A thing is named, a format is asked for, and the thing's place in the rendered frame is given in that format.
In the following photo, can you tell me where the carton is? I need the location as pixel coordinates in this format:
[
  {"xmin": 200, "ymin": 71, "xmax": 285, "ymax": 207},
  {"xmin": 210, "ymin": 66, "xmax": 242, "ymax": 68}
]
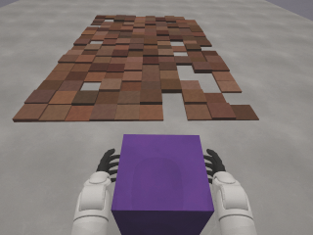
[{"xmin": 111, "ymin": 134, "xmax": 215, "ymax": 235}]

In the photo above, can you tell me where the left robot hand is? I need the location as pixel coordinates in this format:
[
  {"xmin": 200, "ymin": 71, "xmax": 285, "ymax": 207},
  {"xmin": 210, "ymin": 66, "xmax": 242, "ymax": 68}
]
[{"xmin": 96, "ymin": 148, "xmax": 120, "ymax": 183}]

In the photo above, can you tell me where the left robot forearm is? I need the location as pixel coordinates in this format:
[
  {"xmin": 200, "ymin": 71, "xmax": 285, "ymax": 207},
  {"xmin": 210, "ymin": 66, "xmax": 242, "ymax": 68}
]
[{"xmin": 70, "ymin": 171, "xmax": 112, "ymax": 235}]

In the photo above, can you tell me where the right robot forearm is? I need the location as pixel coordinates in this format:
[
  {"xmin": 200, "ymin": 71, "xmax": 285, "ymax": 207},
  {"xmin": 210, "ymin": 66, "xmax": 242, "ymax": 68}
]
[{"xmin": 212, "ymin": 171, "xmax": 257, "ymax": 235}]

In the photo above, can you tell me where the right robot hand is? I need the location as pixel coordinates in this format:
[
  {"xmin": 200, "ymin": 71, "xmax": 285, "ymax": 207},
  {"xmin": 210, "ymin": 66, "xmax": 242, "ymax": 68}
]
[{"xmin": 203, "ymin": 149, "xmax": 226, "ymax": 184}]

